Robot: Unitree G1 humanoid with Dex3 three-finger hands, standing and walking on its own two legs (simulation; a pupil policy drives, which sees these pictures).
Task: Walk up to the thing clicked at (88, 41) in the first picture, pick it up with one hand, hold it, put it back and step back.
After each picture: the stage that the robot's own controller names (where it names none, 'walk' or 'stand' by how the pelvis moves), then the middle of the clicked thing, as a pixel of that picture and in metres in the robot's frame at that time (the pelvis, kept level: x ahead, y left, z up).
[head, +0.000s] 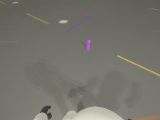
stand; (88, 45) +1.49 +0.06 -0.65
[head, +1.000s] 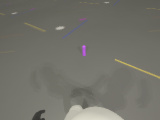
walk; (84, 51) +1.36 +0.23 -0.64
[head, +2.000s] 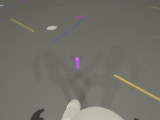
walk; (77, 63) +0.89 +0.27 -0.64
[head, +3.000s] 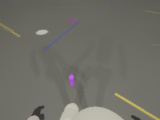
walk; (71, 80) +0.54 +0.23 -0.63
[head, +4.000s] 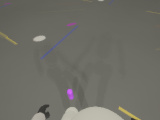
stand; (70, 94) +0.36 +0.22 -0.64
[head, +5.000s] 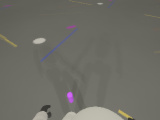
stand; (70, 97) +0.34 +0.21 -0.66
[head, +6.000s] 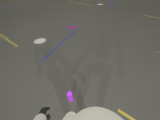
stand; (70, 96) +0.36 +0.22 -0.66
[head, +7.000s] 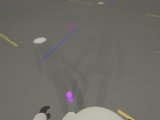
stand; (70, 97) +0.34 +0.22 -0.66
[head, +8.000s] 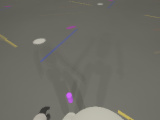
go down; (69, 98) +0.34 +0.22 -0.66
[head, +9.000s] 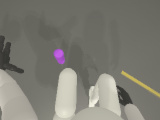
go down; (60, 57) +0.42 +0.25 -0.28
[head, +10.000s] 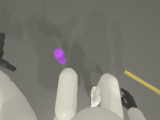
approach; (60, 57) +0.41 +0.26 -0.25
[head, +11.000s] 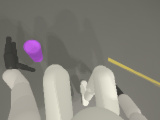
close in; (35, 53) +0.39 +0.30 -0.16
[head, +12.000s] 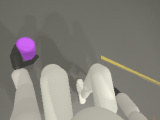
close; (28, 52) +0.40 +0.31 -0.15
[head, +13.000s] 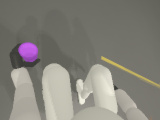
lift; (30, 55) +0.37 +0.30 -0.15
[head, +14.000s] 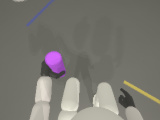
lift; (58, 67) +0.32 +0.22 +0.02
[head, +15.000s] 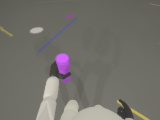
hold; (64, 70) +0.33 +0.18 +0.04
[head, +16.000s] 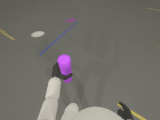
hold; (66, 70) +0.33 +0.17 +0.04
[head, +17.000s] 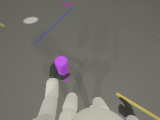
crouch; (63, 70) +0.34 +0.18 -0.02
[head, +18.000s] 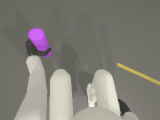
lower; (43, 46) +0.46 +0.28 -0.06
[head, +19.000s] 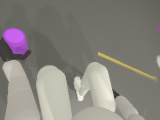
lower; (19, 47) +0.42 +0.32 -0.16
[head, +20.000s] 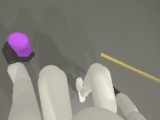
lower; (24, 50) +0.40 +0.32 -0.16
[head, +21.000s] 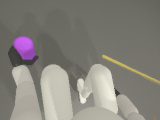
lower; (28, 53) +0.38 +0.31 -0.15
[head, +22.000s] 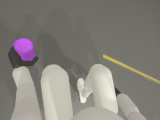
lower; (28, 54) +0.38 +0.31 -0.15
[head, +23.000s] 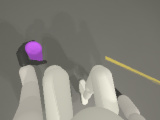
open; (36, 55) +0.39 +0.29 -0.16
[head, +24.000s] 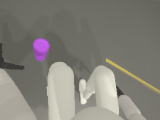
stand; (40, 52) +0.38 +0.28 -0.16
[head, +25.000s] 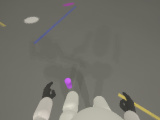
stand; (68, 83) +0.37 +0.21 -0.52
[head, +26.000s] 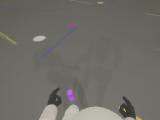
stand; (70, 95) +0.37 +0.20 -0.60
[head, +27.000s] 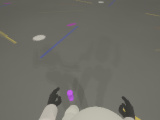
stand; (70, 95) +0.36 +0.20 -0.60
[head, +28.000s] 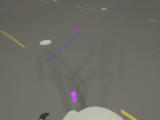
stand; (74, 97) +0.39 +0.18 -0.65
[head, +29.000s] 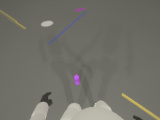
walk; (77, 80) +0.46 +0.16 -0.62
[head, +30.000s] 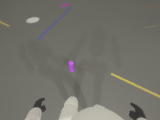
walk; (71, 67) +0.65 +0.25 -0.63
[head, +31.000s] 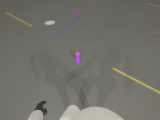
stand; (77, 58) +0.95 +0.24 -0.63
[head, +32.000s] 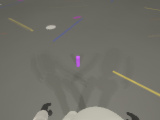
stand; (78, 61) +0.95 +0.23 -0.65
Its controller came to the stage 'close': yes
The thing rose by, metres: 0.67
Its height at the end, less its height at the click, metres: +0.00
